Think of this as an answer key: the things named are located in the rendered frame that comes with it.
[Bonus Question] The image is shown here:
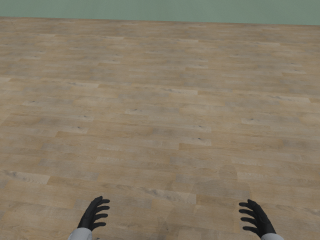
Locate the left robot forearm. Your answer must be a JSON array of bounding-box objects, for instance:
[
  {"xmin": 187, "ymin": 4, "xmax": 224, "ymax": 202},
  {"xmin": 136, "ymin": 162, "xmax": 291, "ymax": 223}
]
[{"xmin": 67, "ymin": 227, "xmax": 93, "ymax": 240}]

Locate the right robot hand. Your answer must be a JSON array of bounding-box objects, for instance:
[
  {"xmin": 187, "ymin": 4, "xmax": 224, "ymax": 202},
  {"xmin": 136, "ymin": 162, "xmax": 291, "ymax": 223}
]
[{"xmin": 239, "ymin": 199, "xmax": 277, "ymax": 239}]

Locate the left robot hand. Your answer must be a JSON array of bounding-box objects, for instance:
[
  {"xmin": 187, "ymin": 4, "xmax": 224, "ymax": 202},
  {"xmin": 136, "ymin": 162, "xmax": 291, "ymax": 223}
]
[{"xmin": 77, "ymin": 196, "xmax": 110, "ymax": 231}]

